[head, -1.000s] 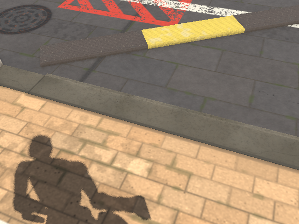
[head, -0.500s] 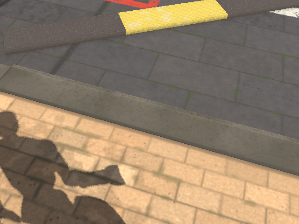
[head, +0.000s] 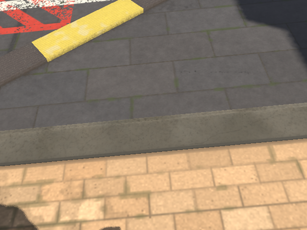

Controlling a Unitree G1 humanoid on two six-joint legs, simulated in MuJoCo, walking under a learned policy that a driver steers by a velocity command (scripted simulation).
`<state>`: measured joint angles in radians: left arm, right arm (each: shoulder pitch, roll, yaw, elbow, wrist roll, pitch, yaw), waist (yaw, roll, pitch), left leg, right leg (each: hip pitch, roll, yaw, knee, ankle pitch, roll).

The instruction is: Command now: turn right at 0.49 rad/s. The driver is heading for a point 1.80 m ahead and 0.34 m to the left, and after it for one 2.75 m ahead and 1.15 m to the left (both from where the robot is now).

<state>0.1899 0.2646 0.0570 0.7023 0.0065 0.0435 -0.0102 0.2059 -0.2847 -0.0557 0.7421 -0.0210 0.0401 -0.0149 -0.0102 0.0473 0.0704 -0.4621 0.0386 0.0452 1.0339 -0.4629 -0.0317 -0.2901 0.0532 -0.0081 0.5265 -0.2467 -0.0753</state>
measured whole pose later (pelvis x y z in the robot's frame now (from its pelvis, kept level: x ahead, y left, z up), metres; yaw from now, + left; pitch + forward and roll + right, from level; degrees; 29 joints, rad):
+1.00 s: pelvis +0.01 +0.03 +0.01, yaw -5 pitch -1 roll +0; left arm 0.21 0.22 0.00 1.10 0.01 0.01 0.03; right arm 0.25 -0.22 0.00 1.02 -0.01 -0.01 -0.03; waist 0.00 0.00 0.02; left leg -0.13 -0.03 0.01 0.36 -0.21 0.04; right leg -0.16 0.05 0.06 0.34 -0.16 -0.02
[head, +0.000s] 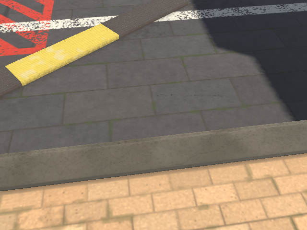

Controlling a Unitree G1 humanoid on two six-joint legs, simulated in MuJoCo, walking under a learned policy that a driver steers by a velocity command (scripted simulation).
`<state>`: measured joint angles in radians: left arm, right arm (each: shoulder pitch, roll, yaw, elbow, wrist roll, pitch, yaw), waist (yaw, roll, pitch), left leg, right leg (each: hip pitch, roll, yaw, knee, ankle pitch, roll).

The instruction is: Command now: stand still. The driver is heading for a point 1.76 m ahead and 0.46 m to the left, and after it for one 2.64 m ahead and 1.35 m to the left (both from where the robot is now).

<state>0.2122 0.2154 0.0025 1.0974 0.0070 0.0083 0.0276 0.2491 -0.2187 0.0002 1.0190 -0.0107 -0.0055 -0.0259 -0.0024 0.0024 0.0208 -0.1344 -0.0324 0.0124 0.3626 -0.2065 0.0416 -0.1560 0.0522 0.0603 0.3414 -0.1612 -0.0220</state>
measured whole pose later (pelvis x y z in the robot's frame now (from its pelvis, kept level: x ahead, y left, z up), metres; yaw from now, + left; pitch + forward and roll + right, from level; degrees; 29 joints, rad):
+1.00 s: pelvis +0.23 -0.03 -0.02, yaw +0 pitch +2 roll -1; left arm 0.50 0.15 0.01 1.15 0.02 -0.11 0.02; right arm -0.01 -0.20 -0.03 0.93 -0.02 -0.04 0.03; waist 0.06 0.03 0.05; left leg -0.57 0.03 0.08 0.55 0.00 0.07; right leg 0.18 0.08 -0.04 0.16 -0.36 -0.07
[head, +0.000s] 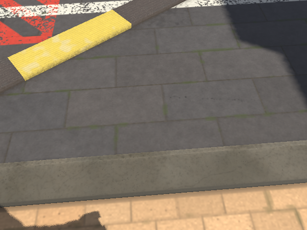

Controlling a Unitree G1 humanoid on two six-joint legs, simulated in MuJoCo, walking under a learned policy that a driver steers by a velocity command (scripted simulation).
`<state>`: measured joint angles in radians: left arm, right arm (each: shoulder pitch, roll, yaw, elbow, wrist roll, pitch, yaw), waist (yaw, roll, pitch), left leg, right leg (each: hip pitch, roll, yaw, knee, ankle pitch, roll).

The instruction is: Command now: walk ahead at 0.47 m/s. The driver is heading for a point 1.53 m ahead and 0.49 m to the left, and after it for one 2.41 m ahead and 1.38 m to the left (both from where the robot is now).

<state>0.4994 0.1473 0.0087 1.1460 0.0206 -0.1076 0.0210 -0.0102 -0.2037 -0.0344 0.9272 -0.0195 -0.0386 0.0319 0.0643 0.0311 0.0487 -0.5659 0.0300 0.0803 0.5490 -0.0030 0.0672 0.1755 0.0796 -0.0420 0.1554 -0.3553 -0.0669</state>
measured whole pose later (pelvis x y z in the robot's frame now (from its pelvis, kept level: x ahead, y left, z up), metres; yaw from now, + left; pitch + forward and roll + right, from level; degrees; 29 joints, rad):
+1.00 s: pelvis +0.59 +0.04 -0.02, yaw +16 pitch +0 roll -2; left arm 0.40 0.19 0.05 1.01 0.02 -0.10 0.02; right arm 0.08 -0.21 -0.06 0.84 -0.04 0.00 0.05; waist 0.03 0.02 0.07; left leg -0.57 0.06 0.08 0.73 0.00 0.12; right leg 0.04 0.01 -0.29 0.32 -0.36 -0.03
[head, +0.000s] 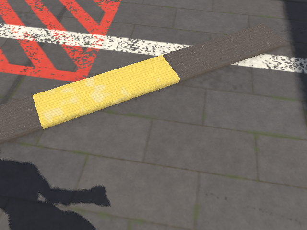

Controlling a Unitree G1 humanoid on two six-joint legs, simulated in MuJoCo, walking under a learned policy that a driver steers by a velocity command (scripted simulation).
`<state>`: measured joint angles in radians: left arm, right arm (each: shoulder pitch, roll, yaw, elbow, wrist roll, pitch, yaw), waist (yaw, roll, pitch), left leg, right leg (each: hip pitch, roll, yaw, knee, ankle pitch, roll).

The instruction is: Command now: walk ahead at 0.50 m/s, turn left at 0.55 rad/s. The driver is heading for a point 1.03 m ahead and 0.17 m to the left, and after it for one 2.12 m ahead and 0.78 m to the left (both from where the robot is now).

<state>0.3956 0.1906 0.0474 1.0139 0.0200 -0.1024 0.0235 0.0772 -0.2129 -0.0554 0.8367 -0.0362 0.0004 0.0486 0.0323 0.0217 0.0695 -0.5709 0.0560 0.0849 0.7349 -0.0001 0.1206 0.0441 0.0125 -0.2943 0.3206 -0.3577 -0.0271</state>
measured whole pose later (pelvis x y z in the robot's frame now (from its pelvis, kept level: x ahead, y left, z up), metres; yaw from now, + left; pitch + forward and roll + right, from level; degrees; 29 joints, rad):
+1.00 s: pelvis +0.58 +0.03 -0.13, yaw +23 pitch +1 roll -2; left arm 0.46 0.19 0.04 1.01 0.00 -0.09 -0.02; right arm 0.05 -0.23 -0.01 0.84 -0.03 -0.04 0.04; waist 0.06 0.05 0.05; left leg -0.63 0.04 0.01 0.78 -0.08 0.05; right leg -0.09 0.08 -0.04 0.31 -0.24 -0.06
